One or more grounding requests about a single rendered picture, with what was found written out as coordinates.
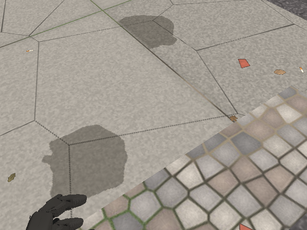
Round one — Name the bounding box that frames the robot left hand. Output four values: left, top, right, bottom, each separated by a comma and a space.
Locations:
26, 194, 95, 230

